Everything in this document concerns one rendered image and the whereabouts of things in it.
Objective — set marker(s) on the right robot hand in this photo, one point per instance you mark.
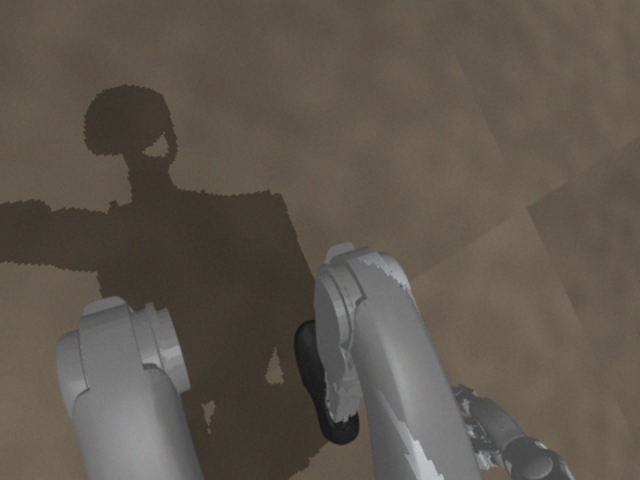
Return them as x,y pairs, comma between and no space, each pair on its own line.
491,427

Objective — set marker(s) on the right robot arm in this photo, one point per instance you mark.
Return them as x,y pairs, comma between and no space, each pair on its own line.
526,458

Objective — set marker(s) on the right robot foot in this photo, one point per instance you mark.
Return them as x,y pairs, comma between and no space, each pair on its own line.
313,377

